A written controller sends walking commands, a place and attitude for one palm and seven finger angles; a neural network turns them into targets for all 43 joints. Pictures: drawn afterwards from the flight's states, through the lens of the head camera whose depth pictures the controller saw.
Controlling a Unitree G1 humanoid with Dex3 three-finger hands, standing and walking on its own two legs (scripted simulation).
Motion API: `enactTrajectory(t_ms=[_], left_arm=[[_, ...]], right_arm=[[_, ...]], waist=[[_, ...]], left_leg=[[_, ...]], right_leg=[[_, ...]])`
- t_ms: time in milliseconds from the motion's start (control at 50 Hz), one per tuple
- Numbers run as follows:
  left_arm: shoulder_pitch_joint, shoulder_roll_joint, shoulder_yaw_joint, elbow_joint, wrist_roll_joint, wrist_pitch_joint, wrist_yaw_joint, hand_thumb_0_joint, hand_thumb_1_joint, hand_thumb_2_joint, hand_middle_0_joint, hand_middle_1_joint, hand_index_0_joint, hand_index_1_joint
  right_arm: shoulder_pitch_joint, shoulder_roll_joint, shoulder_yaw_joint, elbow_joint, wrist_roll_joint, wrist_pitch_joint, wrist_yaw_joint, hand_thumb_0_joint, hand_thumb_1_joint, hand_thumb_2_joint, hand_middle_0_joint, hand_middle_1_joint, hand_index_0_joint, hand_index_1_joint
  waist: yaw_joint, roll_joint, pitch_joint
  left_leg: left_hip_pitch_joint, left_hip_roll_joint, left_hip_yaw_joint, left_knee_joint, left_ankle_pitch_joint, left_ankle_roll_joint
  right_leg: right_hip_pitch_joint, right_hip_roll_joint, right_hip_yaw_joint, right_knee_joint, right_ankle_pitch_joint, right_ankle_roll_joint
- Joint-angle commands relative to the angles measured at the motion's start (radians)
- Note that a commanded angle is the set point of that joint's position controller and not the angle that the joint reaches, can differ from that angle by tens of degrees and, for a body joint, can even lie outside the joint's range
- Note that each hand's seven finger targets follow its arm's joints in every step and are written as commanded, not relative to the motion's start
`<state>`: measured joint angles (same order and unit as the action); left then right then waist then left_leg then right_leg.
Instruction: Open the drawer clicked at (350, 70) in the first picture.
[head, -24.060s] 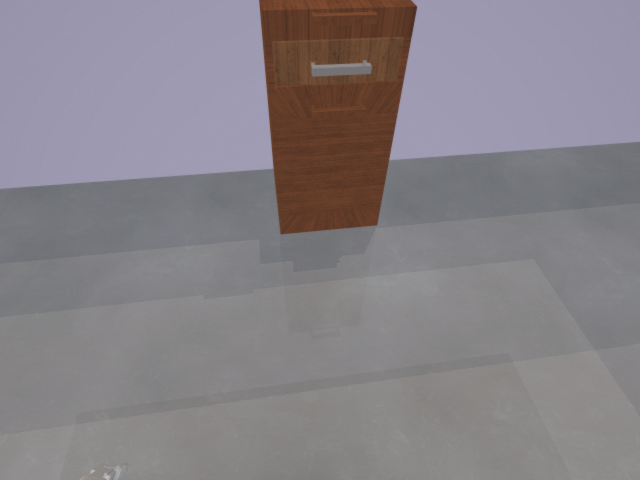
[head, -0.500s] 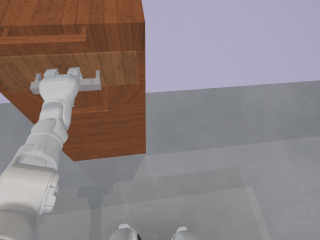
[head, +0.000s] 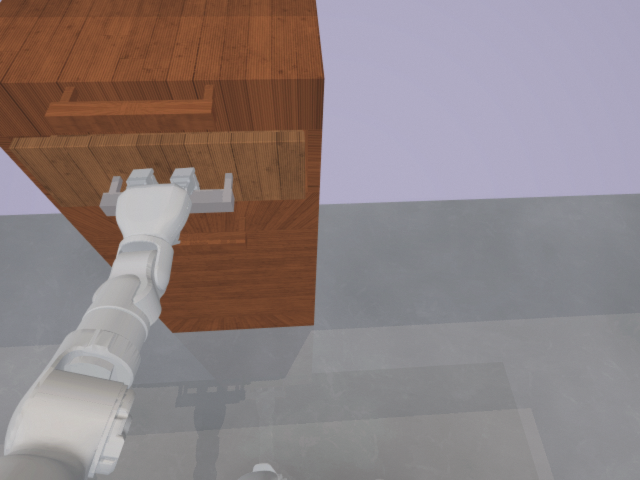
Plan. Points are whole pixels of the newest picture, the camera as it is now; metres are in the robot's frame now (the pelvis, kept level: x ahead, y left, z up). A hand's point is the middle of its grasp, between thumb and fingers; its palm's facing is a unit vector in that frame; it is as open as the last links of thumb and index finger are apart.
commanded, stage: pull the drawer open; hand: left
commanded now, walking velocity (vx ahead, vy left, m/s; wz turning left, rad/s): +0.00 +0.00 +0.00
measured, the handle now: (171, 191) +0.50 +0.21 +0.01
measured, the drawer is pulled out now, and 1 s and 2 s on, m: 0.02 0.16 0.30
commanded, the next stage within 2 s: open the thumb to release the handle in 1.88 s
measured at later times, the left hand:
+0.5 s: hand (167, 252) +0.41 +0.21 -0.01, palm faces -0.06 -0.06 -1.00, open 6.0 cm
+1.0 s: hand (158, 327) +0.31 +0.20 -0.01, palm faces -0.03 -0.10 -0.99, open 6.1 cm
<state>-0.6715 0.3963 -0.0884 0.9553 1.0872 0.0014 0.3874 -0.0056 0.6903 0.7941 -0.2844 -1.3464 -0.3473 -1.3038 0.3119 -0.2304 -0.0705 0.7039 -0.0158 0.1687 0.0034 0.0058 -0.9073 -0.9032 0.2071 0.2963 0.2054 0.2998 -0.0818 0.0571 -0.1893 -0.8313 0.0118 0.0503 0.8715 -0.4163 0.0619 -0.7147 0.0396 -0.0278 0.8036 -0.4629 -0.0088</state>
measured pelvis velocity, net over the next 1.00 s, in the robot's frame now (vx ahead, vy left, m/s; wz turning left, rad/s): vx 0.00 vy -0.01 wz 0.00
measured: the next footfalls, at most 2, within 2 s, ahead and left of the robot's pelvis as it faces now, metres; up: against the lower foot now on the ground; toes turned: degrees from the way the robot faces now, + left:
none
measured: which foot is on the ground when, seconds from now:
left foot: down 0.00-1.00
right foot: down 0.00-1.00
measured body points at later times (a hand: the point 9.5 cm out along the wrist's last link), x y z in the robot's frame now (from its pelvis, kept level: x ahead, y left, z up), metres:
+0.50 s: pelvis -0.01 -0.01 +0.00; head +0.07 -0.01 +0.45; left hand +0.41 +0.21 +0.05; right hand -0.01 -0.28 -0.13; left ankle -0.01 +0.08 -0.69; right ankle -0.06 -0.12 -0.69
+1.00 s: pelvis +0.00 -0.01 +0.01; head +0.05 -0.02 +0.46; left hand +0.30 +0.20 +0.05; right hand +0.18 -0.25 -0.09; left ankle -0.01 +0.08 -0.69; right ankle -0.06 -0.12 -0.69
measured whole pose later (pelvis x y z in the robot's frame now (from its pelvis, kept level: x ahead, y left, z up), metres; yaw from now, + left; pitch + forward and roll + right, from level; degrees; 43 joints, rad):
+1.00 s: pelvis +0.00 -0.01 +0.01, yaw +0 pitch +14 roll -1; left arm -0.02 0.32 -0.14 0.33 1.05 0.11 0.38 0.04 0.71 0.77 -0.22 -1.33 -0.36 -1.28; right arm 0.16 -0.23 -0.05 0.57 0.00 0.15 0.03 0.01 -0.91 -0.90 0.20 0.30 0.20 0.30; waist -0.01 0.06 -0.18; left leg -0.64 0.01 0.07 0.81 -0.41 0.05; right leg -0.55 0.04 -0.01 0.77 -0.47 -0.02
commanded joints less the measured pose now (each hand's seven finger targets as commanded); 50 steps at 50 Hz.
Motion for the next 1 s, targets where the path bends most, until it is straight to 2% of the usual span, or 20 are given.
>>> enactTrajectory(t_ms=[0,40,100,160,200,240,300,320,340,380,400,440,500,560,600,660,700,720,800,980], left_arm=[[-0.483,0.151,0.042,-0.159,-0.007,0.005,0.026,0.0,0.9,0.9,-0.4,-1.35,-0.4,-1.35],[-0.497,0.142,0.037,-0.139,-0.014,0.007,0.019,0.0,0.9,0.9,-0.4,-1.35,-0.4,-1.35],[-0.488,0.171,0.051,-0.086,-0.015,0.008,0.007,0.0,0.9,0.9,-0.4,-1.35,-0.4,-1.35],[-0.492,0.186,0.053,-0.096,-0.01,-0.008,-0.001,0.0,0.9,0.9,-0.4,-1.35,-0.4,-1.35],[-0.41,0.148,0.04,-0.105,-0.018,-0.017,-0.01,0.0,0.9,0.9,-0.4,-1.35,-0.4,-1.35],[-0.324,0.165,0.067,-0.125,-0.027,-0.033,-0.018,0.0,0.9,0.9,-0.4,-1.35,-0.4,-1.35],[-0.219,0.135,0.052,-0.19,-0.045,-0.048,-0.026,0.0,0.9,0.9,-0.4,-1.35,-0.4,-1.35],[-0.16,0.157,0.08,-0.208,-0.048,-0.052,-0.026,0.0,0.9,0.9,-0.4,-1.35,-0.4,-1.35],[-0.134,0.122,0.048,-0.245,-0.049,-0.053,-0.024,0.0,0.9,0.9,-0.4,-1.35,-0.4,-1.35],[-0.052,0.112,0.05,-0.303,-0.052,-0.048,-0.015,0.0,0.9,0.9,-0.4,-1.35,-0.4,-1.35],[-0.031,0.092,0.035,-0.33,-0.058,-0.043,-0.011,0.0,0.9,0.9,-0.4,-1.35,-0.4,-1.35],[0.026,0.104,0.049,-0.387,-0.057,-0.037,0.002,0.0,0.9,0.9,-0.4,-1.35,-0.4,-1.35],[0.116,0.048,0.014,-0.45,-0.063,-0.01,0.019,0.0,0.9,0.9,-0.4,-1.35,-0.4,-1.35],[0.184,0.069,0.036,-0.511,-0.059,0.016,0.036,0.0,0.9,0.9,-0.4,-1.35,-0.4,-1.35],[0.247,0.052,0.028,-0.548,-0.063,0.038,0.04,0.0,0.9,0.9,-0.4,-1.35,-0.4,-1.35],[0.261,0.037,0.01,-0.587,-0.062,0.062,0.039,0.0,0.9,0.9,-0.4,-1.35,-0.4,-1.35],[0.338,0.025,0.007,-0.628,-0.063,0.078,0.038,0.0,0.9,0.9,-0.4,-1.35,-0.4,-1.35],[0.354,0.047,0.023,-0.646,-0.064,0.083,0.036,0.0,0.9,0.9,-0.4,-1.35,-0.4,-1.35],[0.455,0.005,-0.005,-0.702,-0.06,0.096,0.028,0.0,0.9,0.9,-0.4,-1.35,-0.4,-1.35],[0.702,0.002,-0.001,-0.87,-0.056,0.094,0.026,0.0,0.9,0.9,-0.4,-1.35,-0.4,-1.35]], right_arm=[[0.171,-0.168,-0.061,-0.034,-0.013,-0.01,-0.017,0.0,-0.9,-0.9,0.2,0.3,0.2,0.3],[0.174,-0.164,-0.061,-0.036,-0.013,-0.01,-0.018,0.0,-0.9,-0.9,0.2,0.3,0.2,0.3],[0.166,-0.167,-0.051,-0.044,-0.009,-0.011,-0.026,0.0,-0.9,-0.9,0.2,0.3,0.2,0.3],[0.16,-0.165,-0.046,-0.056,-0.007,-0.016,-0.031,0.0,-0.9,-0.9,0.2,0.3,0.2,0.3],[0.149,-0.159,-0.046,-0.07,-0.005,-0.017,-0.028,0.0,-0.9,-0.9,0.2,0.3,0.2,0.3],[0.14,-0.158,-0.045,-0.085,-0.005,-0.017,-0.027,0.0,-0.9,-0.9,0.2,0.3,0.2,0.3],[0.118,-0.154,-0.044,-0.104,-0.001,-0.015,-0.023,0.0,-0.9,-0.9,0.2,0.3,0.2,0.3],[0.109,-0.154,-0.045,-0.113,0.0,-0.014,-0.023,0.0,-0.9,-0.9,0.2,0.3,0.2,0.3],[0.104,-0.152,-0.046,-0.116,0.002,-0.013,-0.02,0.0,-0.9,-0.9,0.2,0.3,0.2,0.3],[0.088,-0.152,-0.051,-0.121,0.005,-0.012,-0.015,0.0,-0.9,-0.9,0.2,0.3,0.2,0.3],[0.084,-0.153,-0.053,-0.121,0.006,-0.013,-0.012,0.0,-0.9,-0.9,0.2,0.3,0.2,0.3],[0.071,-0.156,-0.054,-0.125,0.007,-0.011,-0.009,0.0,-0.9,-0.9,0.2,0.3,0.2,0.3],[0.049,-0.154,-0.059,-0.13,0.01,-0.014,0.0,0.0,-0.9,-0.9,0.2,0.3,0.2,0.3],[0.024,-0.155,-0.058,-0.137,0.01,-0.015,0.003,0.0,-0.9,-0.9,0.2,0.3,0.2,0.3],[0.003,-0.152,-0.056,-0.147,0.011,-0.019,0.005,0.0,-0.9,-0.9,0.2,0.3,0.2,0.3],[-0.026,-0.151,-0.05,-0.156,0.013,-0.022,0.005,0.0,-0.9,-0.9,0.2,0.3,0.2,0.3],[-0.051,-0.146,-0.045,-0.175,0.012,-0.025,0.006,0.0,-0.9,-0.9,0.2,0.3,0.2,0.3],[-0.061,-0.148,-0.041,-0.18,0.011,-0.025,0.005,0.0,-0.9,-0.9,0.2,0.3,0.2,0.3],[-0.107,-0.135,-0.031,-0.21,0.013,-0.034,0.006,0.0,-0.9,-0.9,0.2,0.3,0.2,0.3],[-0.184,-0.119,-0.009,-0.268,0.008,-0.054,0.021,0.0,-0.9,-0.9,0.2,0.3,0.2,0.3]], waist=[[-0.066,0.059,-0.412],[-0.072,0.045,-0.435],[-0.073,-0.006,-0.392],[-0.06,0.039,-0.416],[-0.042,0.039,-0.411],[-0.014,0.039,-0.436],[0.008,0.014,-0.418],[0.028,0.018,-0.434],[0.024,0.025,-0.431],[0.037,0.032,-0.403],[0.031,0.015,-0.384],[0.037,0.006,-0.378],[0.033,-0.001,-0.339],[0.044,0.002,-0.329],[0.049,-0.015,-0.322],[0.039,-0.023,-0.279],[0.058,-0.005,-0.293],[0.062,-0.019,-0.304],[0.074,-0.026,-0.276],[0.106,-0.015,-0.218]], left_leg=[[0.535,0.02,-0.094,0.0,0.731,-0.032],[0.524,0.014,-0.092,0.01,0.72,-0.027],[0.438,0.001,-0.078,-0.001,0.587,-0.019],[0.429,-0.005,-0.072,-0.001,0.555,-0.018],[0.434,-0.004,-0.066,-0.01,0.544,-0.018],[0.441,-0.002,-0.061,-0.015,0.561,-0.017],[0.418,-0.003,-0.047,-0.036,0.537,-0.013],[0.42,-0.004,-0.048,-0.039,0.56,-0.014],[0.431,-0.002,-0.045,-0.043,0.575,-0.014],[0.441,0.003,-0.043,-0.054,0.594,-0.015],[0.443,0.006,-0.042,-0.06,0.598,-0.014],[0.454,0.009,-0.048,-0.067,0.633,-0.015],[0.479,0.015,-0.053,-0.078,0.651,-0.015],[0.504,0.019,-0.061,-0.087,0.673,-0.019],[0.506,0.017,-0.059,-0.091,0.667,-0.018],[0.513,0.02,-0.066,-0.099,0.653,-0.019],[0.53,0.017,-0.065,-0.101,0.674,-0.021],[0.532,0.016,-0.064,-0.099,0.688,-0.02],[0.528,0.009,-0.061,-0.101,0.667,-0.021],[0.522,0.004,-0.061,-0.097,0.672,-0.026]], right_leg=[[-0.055,0.04,-0.013,-0.037,0.492,-0.026],[-0.043,0.04,-0.009,-0.033,0.501,-0.022],[-0.013,0.039,-0.006,-0.041,0.477,-0.023],[-0.008,0.039,0.001,-0.035,0.465,-0.027],[0.007,0.041,-0.001,-0.044,0.456,-0.029],[0.038,0.043,0.0,-0.041,0.467,-0.03],[0.092,0.043,0.003,-0.056,0.484,-0.031],[0.113,0.044,0.007,-0.053,0.495,-0.034],[0.113,0.044,0.007,-0.056,0.51,-0.032],[0.115,0.045,0.006,-0.067,0.509,-0.033],[0.121,0.046,0.003,-0.073,0.514,-0.033],[0.134,0.044,0.005,-0.074,0.534,-0.031],[0.124,0.044,-0.004,-0.086,0.525,-0.031],[0.131,0.041,-0.005,-0.084,0.519,-0.031],[0.151,0.039,-0.006,-0.089,0.528,-0.029],[0.139,0.035,-0.01,-0.093,0.51,-0.028],[0.155,0.033,-0.011,-0.092,0.517,-0.03],[0.176,0.031,-0.006,-0.092,0.537,-0.03],[0.186,0.026,-0.008,-0.089,0.537,-0.028],[0.201,0.02,-0.011,-0.075,0.546,-0.03]])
